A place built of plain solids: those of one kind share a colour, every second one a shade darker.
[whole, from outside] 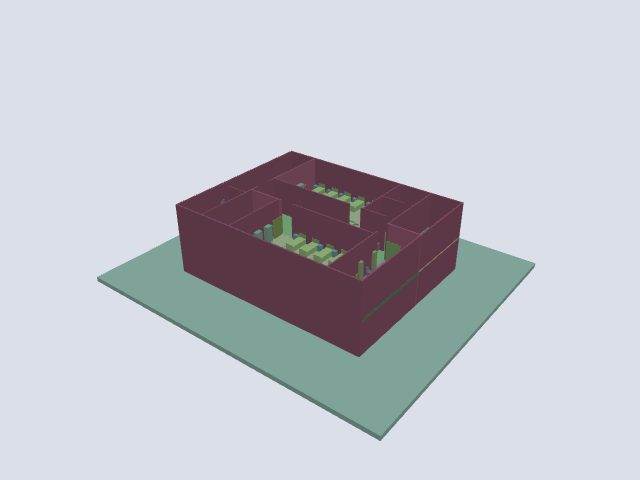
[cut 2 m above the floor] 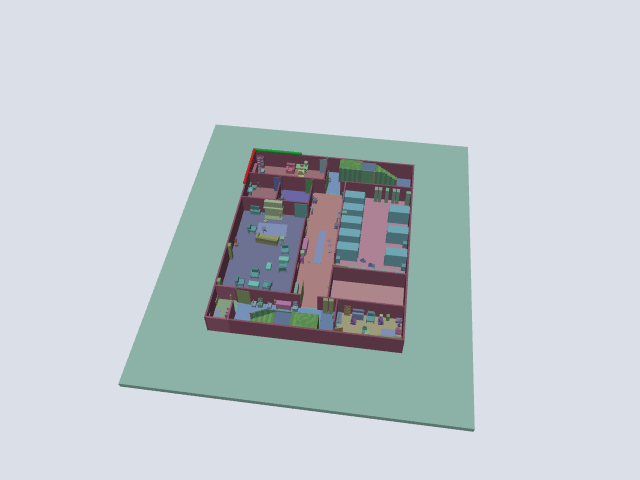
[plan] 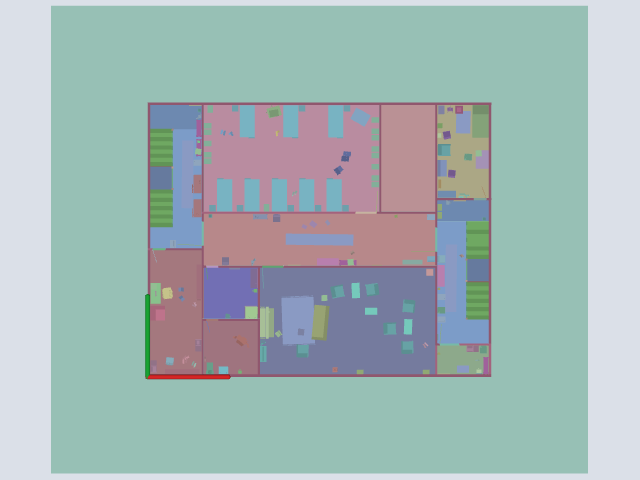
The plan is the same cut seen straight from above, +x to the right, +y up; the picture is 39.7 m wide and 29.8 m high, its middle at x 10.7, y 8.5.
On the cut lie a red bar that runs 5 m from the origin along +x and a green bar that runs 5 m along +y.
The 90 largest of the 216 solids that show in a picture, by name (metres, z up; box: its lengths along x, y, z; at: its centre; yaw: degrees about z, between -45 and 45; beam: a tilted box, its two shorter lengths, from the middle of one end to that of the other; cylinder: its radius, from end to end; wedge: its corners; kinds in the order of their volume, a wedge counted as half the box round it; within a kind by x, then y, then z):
{
 "under_1": {"box": [33.34, 29.04, 0.5], "at": [10.67, 8.52, -0.33]},
 "wall_1": {"box": [0.16, 7.7, 7.71], "at": [0.08, 4.01, 3.56]},
 "wall_2": {"box": [0.16, 8.89, 7.71], "at": [0.08, 12.43, 3.56]},
 "wall_3": {"box": [3.49, 0.13, 3.74], "at": [1.75, 7.92, 5.54]},
 "wall_4": {"box": [2.39, 0.13, 3.67], "at": [2.29, 7.92, 1.53]},
 "wall_5": {"box": [0.13, 3.31, 7.71], "at": [3.42, 1.82, 3.56]},
 "wall_6": {"box": [0.13, 3.18, 7.71], "at": [3.42, 5.19, 3.56]},
 "wall_7": {"box": [0.13, 6.62, 7.71], "at": [3.42, 13.57, 3.56]},
 "wall_8": {"box": [2.59, 0.13, 7.71], "at": [5.67, 3.54, 3.56]},
 "wall_9": {"box": [2.74, 0.13, 7.71], "at": [5.75, 6.84, 3.56]},
 "wall_10": {"box": [0.13, 3.31, 7.71], "at": [6.91, 1.82, 3.56]},
 "wall_11": {"box": [0.13, 3.18, 7.71], "at": [6.91, 5.19, 3.56]},
 "wall_12": {"box": [9.4, 0.13, 3.74], "at": [8.06, 10.2, 5.54]},
 "wall_13": {"box": [9.55, 0.13, 3.67], "at": [8.13, 10.2, 1.53]},
 "wall_14": {"box": [21.34, 0.16, 7.71], "at": [10.67, 0.08, 3.56]},
 "wall_15": {"box": [21.34, 0.16, 7.71], "at": [10.67, 16.96, 3.56]},
 "wall_16": {"box": [9.55, 0.13, 7.71], "at": [13.2, 6.84, 3.56]},
 "wall_17": {"box": [0.13, 6.62, 7.71], "at": [14.44, 13.57, 3.56]},
 "wall_18": {"box": [3.92, 0.13, 3.74], "at": [16.02, 10.2, 5.54]},
 "wall_19": {"box": [3.77, 0.13, 3.67], "at": [16.1, 10.2, 1.53]},
 "wall_20": {"box": [0.13, 6.62, 3.74], "at": [17.91, 3.47, 5.54]},
 "wall_21": {"box": [0.13, 4.7, 3.67], "at": [17.91, 4.43, 1.53]},
 "wall_22": {"box": [0.13, 5.78, 7.71], "at": [17.91, 13.99, 3.56]},
 "wall_23": {"box": [2.39, 0.13, 7.71], "at": [19.05, 11.04, 3.56]},
 "wall_24": {"box": [0.16, 1.79, 3.67], "at": [21.26, 1.05, 1.53]},
 "wall_25": {"box": [0.16, 10.81, 3.74], "at": [21.26, 5.57, 5.54]},
 "wall_26": {"box": [0.16, 8.89, 3.67], "at": [21.26, 6.53, 1.53]},
 "wall_27": {"box": [0.16, 5.78, 7.71], "at": [21.26, 13.99, 3.56]},
 "stair_1": {"box": [1.34, 0.29, 3.79], "at": [0.83, 9.43, 1.59]},
 "stair_2": {"box": [1.34, 0.54, 3.6], "at": [0.83, 9.56, 1.5]},
 "stair_3": {"box": [1.34, 0.8, 3.42], "at": [0.83, 9.69, 1.41]},
 "stair_4": {"box": [1.34, 1.06, 3.24], "at": [0.83, 9.82, 1.32]},
 "stair_5": {"box": [1.34, 1.32, 3.05], "at": [0.83, 9.95, 1.23]},
 "stair_6": {"box": [1.34, 1.58, 2.87], "at": [0.83, 10.08, 1.13]},
 "stair_7": {"box": [1.34, 1.84, 2.69], "at": [0.83, 10.21, 1.04]},
 "stair_8": {"box": [1.34, 2.09, 2.5], "at": [0.83, 10.34, 0.95]},
 "stair_9": {"box": [1.34, 2.35, 2.32], "at": [0.83, 10.46, 0.86]},
 "stair_10": {"box": [1.34, 0.54, 1.77], "at": [0.83, 13.33, 0.58]},
 "stair_11": {"box": [1.34, 0.8, 1.58], "at": [0.83, 13.46, 0.49]},
 "stair_12": {"box": [1.34, 1.06, 1.4], "at": [0.83, 13.59, 0.4]},
 "stair_13": {"box": [1.34, 1.32, 1.22], "at": [0.83, 13.71, 0.31]},
 "stair_14": {"box": [1.34, 1.58, 1.03], "at": [0.83, 13.84, 0.22]},
 "stair_15": {"box": [1.34, 1.84, 0.85], "at": [0.83, 13.97, 0.13]},
 "stair_16": {"box": [1.34, 2.09, 0.67], "at": [0.83, 14.1, 0.03]},
 "stair_17": {"box": [1.34, 2.35, 0.48], "at": [0.83, 14.23, -0.06]},
 "stair_18": {"box": [1.34, 2.35, 0.48], "at": [20.51, 4.73, -0.06]},
 "stair_19": {"box": [1.34, 2.09, 0.67], "at": [20.51, 4.86, 0.03]},
 "stair_20": {"box": [1.34, 1.83, 0.85], "at": [20.51, 4.99, 0.13]},
 "stair_21": {"box": [1.34, 1.57, 1.03], "at": [20.51, 5.12, 0.22]},
 "stair_22": {"box": [1.34, 1.32, 1.22], "at": [20.51, 5.25, 0.31]},
 "stair_23": {"box": [1.34, 1.06, 1.4], "at": [20.51, 5.38, 0.4]},
 "stair_24": {"box": [1.34, 0.8, 1.58], "at": [20.51, 5.51, 0.49]},
 "stair_25": {"box": [1.34, 0.54, 1.77], "at": [20.51, 5.63, 0.58]},
 "stair_26": {"box": [1.34, 2.35, 2.32], "at": [20.51, 8.5, 0.86]},
 "stair_27": {"box": [1.34, 2.09, 2.5], "at": [20.51, 8.63, 0.95]},
 "stair_28": {"box": [1.34, 1.83, 2.69], "at": [20.51, 8.76, 1.04]},
 "stair_29": {"box": [1.34, 1.57, 2.87], "at": [20.51, 8.88, 1.13]},
 "stair_30": {"box": [1.34, 1.32, 3.05], "at": [20.51, 9.01, 1.23]},
 "stair_31": {"box": [1.34, 1.06, 3.24], "at": [20.51, 9.14, 1.32]},
 "stair_32": {"box": [1.34, 0.8, 3.42], "at": [20.51, 9.27, 1.41]},
 "stair_33": {"box": [1.34, 0.54, 3.6], "at": [20.51, 9.4, 1.5]},
 "floor_day_room_1": {"box": [10.88, 6.62, 0.5], "at": [12.41, 3.47, -0.25]},
 "floor_dorm_1": {"box": [10.88, 6.62, 0.5], "at": [8.93, 13.57, -0.25]},
 "bunk_1": {"box": [0.94, 2.0, 1.64], "at": [4.78, 11.27, 0.82]},
 "bunk_2": {"box": [0.94, 2.0, 1.64], "at": [6.18, 15.87, 0.82]},
 "bunk_3": {"box": [0.94, 2.0, 1.64], "at": [6.48, 11.27, 0.82]},
 "bunk_4": {"box": [0.94, 2.0, 1.64], "at": [8.18, 11.27, 0.82]},
 "bunk_5": {"box": [0.94, 2.0, 1.64], "at": [8.88, 15.87, 0.82]},
 "bunk_6": {"box": [0.94, 2.0, 1.64], "at": [9.88, 11.27, 0.82]},
 "bunk_7": {"box": [0.94, 2.0, 1.64], "at": [11.58, 11.27, 0.82]},
 "bunk_8": {"box": [0.94, 2.0, 1.64], "at": [11.68, 15.87, 0.82]},
 "floor_hall_1": {"box": [14.36, 3.22, 0.5], "at": [10.67, 8.52, -0.25]},
 "upper_floor_dorm_1": {"box": [10.88, 6.62, 0.16], "at": [8.93, 13.57, 3.59]},
 "upper_floor_dorm_2": {"box": [10.88, 6.62, 0.16], "at": [12.41, 3.47, 3.59]},
 "floor_1": {"box": [3.2, 1.3, 0.5], "at": [1.76, 8.64, -0.25]},
 "floor_2": {"box": [3.2, 1.5, 0.5], "at": [1.76, 16.13, -0.25]},
 "floor_3": {"box": [1.86, 6.09, 0.5], "at": [2.43, 12.33, -0.25]},
 "floor_4": {"box": [1.86, 6.09, 0.5], "at": [18.91, 6.63, -0.25]},
 "floor_5": {"box": [3.2, 1.5, 0.5], "at": [19.58, 2.83, -0.25]},
 "floor_6": {"box": [3.2, 1.3, 0.5], "at": [19.58, 10.32, -0.25]},
 "floor_office_1": {"box": [3.2, 7.7, 0.5], "at": [1.76, 4.01, -0.25]},
 "floor_arms_room_1": {"box": [3.35, 6.62, 0.5], "at": [16.18, 13.57, -0.25]},
 "floor_sergeants_1": {"box": [3.2, 5.78, 0.5], "at": [19.58, 13.99, -0.25]},
 "stair_landing_1": {"box": [1.34, 1.44, 2.13], "at": [0.83, 12.33, 0.77]},
 "stair_landing_2": {"box": [1.34, 1.44, 2.13], "at": [20.51, 6.63, 0.77]},
 "upper_floor_hall_1": {"box": [14.36, 3.22, 0.16], "at": [10.67, 8.52, 3.59]},
 "floor_wc_1": {"box": [3.35, 3.31, 0.5], "at": [5.17, 1.82, -0.25]},
 "floor_wash_1": {"box": [3.35, 3.18, 0.5], "at": [5.17, 5.19, -0.25]},
 "floor_tambour_1": {"box": [3.2, 1.79, 0.5], "at": [19.58, 1.05, -0.25]},
 "fireplace_1": {"box": [0.36, 1.8, 2.87], "at": [7.16, 3.37, 1.44]}
}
